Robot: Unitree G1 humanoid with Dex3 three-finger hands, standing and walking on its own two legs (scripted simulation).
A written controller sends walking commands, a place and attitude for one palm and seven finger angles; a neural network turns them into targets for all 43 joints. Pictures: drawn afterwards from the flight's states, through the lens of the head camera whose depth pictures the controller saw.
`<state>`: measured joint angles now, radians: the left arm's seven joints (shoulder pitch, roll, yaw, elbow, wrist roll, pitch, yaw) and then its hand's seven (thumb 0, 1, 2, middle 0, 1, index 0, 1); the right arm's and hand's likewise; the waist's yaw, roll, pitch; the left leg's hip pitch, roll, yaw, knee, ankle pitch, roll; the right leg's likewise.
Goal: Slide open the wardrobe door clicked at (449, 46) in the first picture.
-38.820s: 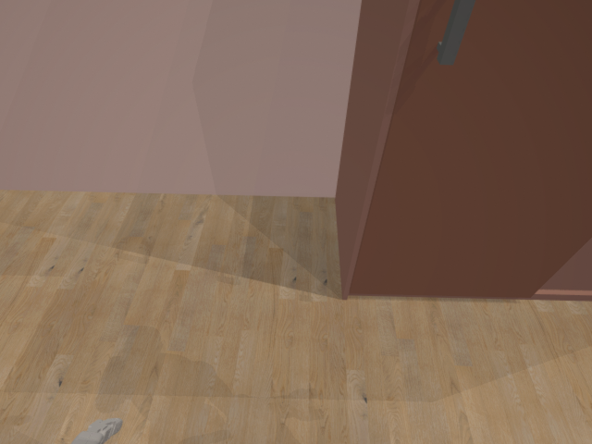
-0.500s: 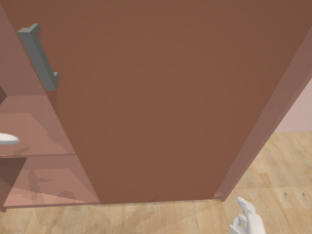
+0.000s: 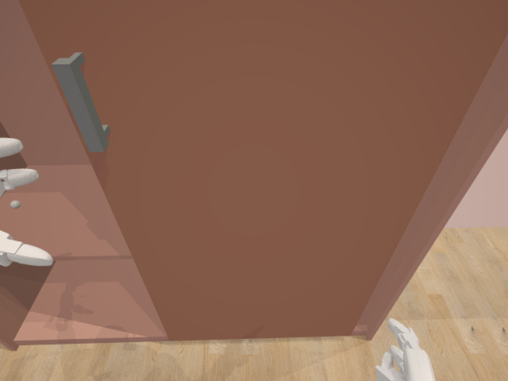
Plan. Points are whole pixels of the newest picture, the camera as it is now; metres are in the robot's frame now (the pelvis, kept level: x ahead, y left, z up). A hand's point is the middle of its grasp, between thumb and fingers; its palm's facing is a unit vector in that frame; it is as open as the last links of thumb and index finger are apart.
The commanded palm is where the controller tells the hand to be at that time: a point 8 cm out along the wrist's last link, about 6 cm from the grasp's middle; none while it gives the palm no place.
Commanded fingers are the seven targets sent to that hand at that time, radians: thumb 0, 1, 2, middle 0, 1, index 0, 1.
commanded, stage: draw the hand back to the body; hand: left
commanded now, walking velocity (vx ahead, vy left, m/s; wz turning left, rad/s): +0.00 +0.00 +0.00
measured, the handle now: (88, 102) +0.40 +0.34 +0.26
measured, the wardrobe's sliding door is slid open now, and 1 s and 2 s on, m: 0.59 0.59 0.59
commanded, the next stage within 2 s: step back with the hand held close in 1.40 s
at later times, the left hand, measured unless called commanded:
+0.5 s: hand (49, 239) +0.20 +0.30 +0.18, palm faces +0.49 -0.80 -0.34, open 13.8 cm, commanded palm +0.15 +0.33 +0.20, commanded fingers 0.00 -0.01 0.46 -0.23 -0.83 -0.23 -0.83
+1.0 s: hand (107, 218) +0.25 +0.25 +0.17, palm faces +0.40 -0.83 -0.40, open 9.0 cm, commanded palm +0.20 +0.29 +0.18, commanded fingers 0.00 0.90 0.90 -0.20 -0.30 -0.20 -0.30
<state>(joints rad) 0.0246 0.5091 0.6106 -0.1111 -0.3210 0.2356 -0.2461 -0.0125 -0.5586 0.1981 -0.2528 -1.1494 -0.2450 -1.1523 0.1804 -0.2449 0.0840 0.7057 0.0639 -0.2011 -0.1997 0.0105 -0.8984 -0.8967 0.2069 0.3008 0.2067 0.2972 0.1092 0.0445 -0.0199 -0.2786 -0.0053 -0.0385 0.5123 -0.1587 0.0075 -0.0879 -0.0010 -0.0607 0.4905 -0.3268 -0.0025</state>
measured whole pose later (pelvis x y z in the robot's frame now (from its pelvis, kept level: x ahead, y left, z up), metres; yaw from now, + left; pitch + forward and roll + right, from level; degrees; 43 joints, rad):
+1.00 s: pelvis +0.05 +0.00 +0.01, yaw -4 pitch -3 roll +0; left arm 0.47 0.37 0.35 -0.44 -0.08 -0.06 0.10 0.00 0.54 0.73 -0.23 -0.50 -0.22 -0.51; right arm 0.19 -0.23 0.02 0.65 0.00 -0.15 -0.09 0.01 -0.90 -0.90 0.20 0.30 0.20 0.30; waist 0.07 0.03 -0.01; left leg -0.18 0.00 0.03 0.45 -0.21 0.01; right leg -0.01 -0.01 0.01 0.40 -0.34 0.00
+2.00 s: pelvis -0.02 +0.03 +0.00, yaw -3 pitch +0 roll -2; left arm 0.54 0.45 0.42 -0.48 -0.07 -0.15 0.11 0.01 0.89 0.90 -0.22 -0.30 -0.21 -0.30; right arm 0.19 -0.23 0.02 0.54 0.01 0.00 -0.10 0.01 -0.90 -0.90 0.20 0.30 0.20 0.30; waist 0.02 0.02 0.03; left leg -0.35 -0.01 0.02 0.43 -0.08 0.05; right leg -0.19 -0.01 0.00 0.44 -0.24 0.03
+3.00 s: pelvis -0.24 +0.11 +0.01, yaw -3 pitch +1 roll -1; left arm 0.67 0.48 0.39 -0.64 -0.04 -0.15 0.14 0.02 0.89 0.90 -0.21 -0.30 -0.20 -0.30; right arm 0.31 -0.15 0.03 0.59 -0.01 -0.12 -0.04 0.01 -0.90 -0.90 0.21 0.30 0.21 0.30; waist -0.02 -0.06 -0.05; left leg -0.41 -0.05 0.07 0.41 -0.32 -0.02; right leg -0.11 0.07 -0.08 0.43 -0.46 -0.09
